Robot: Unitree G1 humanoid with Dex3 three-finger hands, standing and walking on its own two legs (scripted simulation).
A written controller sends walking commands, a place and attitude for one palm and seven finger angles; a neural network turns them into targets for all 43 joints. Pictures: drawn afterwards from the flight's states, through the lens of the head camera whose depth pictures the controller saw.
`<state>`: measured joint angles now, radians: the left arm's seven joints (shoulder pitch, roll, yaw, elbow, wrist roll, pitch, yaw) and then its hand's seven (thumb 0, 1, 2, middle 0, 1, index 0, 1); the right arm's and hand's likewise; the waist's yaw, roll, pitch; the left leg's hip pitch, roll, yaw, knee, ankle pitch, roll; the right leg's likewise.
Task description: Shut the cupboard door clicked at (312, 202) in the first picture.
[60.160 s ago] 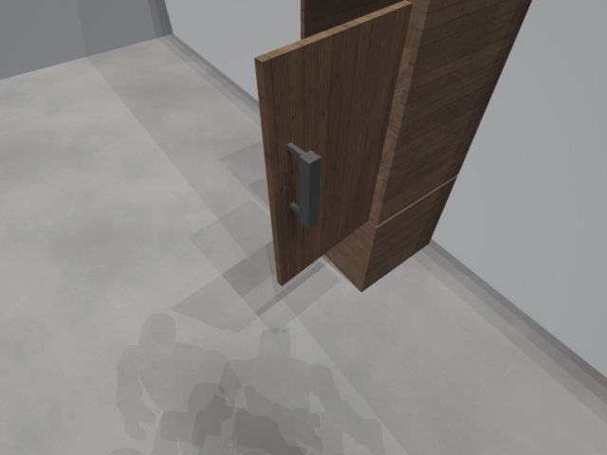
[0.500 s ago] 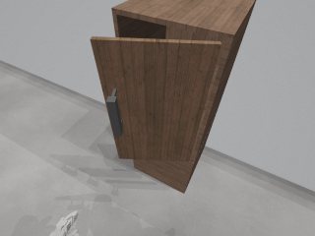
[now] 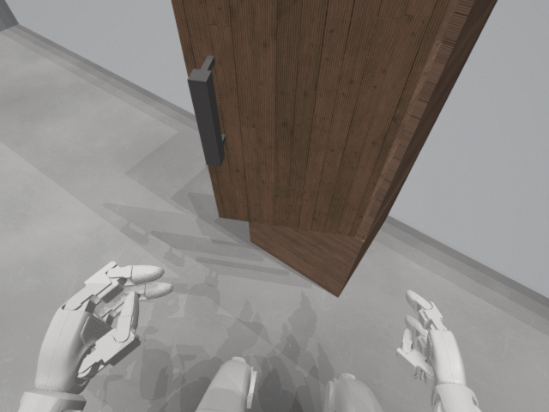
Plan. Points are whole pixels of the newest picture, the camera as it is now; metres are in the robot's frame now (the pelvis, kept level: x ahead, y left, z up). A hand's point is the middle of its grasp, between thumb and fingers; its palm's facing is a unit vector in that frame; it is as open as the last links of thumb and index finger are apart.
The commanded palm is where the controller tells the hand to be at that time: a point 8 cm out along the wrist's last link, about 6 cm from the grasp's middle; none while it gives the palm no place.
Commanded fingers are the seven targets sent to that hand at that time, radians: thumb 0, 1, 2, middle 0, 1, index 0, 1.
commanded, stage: raise the hand and make a fist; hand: left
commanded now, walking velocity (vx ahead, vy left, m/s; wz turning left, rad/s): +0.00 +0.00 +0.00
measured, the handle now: (212, 114) +0.52 +0.18 +0.12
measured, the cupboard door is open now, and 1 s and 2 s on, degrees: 26 26 26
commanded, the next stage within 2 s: bring the fist close to the handle in 1.30 s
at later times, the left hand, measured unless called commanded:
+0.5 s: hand (131, 297) +0.22 +0.20 +0.10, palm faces -0.01 -1.00 -0.04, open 3.2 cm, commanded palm +0.20 +0.25 +0.11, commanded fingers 0.00 0.90 0.90 -1.23 -1.42 -1.23 -1.42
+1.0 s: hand (133, 257) +0.26 +0.20 +0.13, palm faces -0.02 -1.00 -0.04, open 3.1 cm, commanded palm +0.23 +0.25 +0.13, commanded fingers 0.00 0.90 0.90 -1.30 -1.50 -1.30 -1.50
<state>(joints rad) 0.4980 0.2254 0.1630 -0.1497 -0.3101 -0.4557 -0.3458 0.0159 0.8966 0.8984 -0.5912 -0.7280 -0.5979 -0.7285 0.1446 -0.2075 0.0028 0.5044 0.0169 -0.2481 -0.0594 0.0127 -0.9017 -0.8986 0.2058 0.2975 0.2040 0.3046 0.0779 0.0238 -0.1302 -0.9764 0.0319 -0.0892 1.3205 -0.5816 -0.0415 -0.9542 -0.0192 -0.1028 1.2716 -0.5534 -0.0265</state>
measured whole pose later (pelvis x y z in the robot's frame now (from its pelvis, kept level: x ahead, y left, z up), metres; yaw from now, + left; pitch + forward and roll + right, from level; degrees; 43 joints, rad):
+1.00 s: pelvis +0.03 +0.02 +0.05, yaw -1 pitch +10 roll -2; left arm 0.37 0.25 0.18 -0.09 -0.30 -0.27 -0.26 0.01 0.90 0.90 -1.29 -1.49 -1.30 -1.50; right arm 0.29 -0.24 0.04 0.48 0.02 -0.18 -0.06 0.01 -0.90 -0.90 0.21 0.30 0.21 0.30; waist 0.01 0.03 -0.11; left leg -0.70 0.02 -0.04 1.05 -0.51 -0.01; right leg -0.69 -0.02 -0.06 1.00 -0.48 0.00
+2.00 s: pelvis +0.02 +0.01 +0.06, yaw -1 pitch +10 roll +0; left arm -0.07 0.21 0.12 0.26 -0.21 -0.28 -0.15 0.01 0.90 0.90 -1.30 -1.50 -1.31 -1.50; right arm 0.28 -0.25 0.02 0.56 0.02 -0.14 -0.05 0.01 -0.90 -0.90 0.21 0.30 0.20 0.30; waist -0.02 0.03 -0.10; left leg -0.71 0.02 -0.01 1.00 -0.47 -0.01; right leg -0.72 -0.03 -0.03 0.99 -0.45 0.00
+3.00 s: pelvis +0.02 +0.01 +0.06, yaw -2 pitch +13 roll +0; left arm -0.49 0.25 0.22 0.76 -0.18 -0.39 -0.17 0.01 0.90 0.90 -1.30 -1.50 -1.31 -1.50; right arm 0.30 -0.26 0.00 0.60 0.02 -0.04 -0.03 0.01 -0.90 -0.90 0.21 0.30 0.20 0.30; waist -0.06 0.02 -0.10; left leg -0.76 0.03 0.00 0.99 -0.45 -0.01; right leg -0.78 -0.02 -0.02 0.97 -0.42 0.00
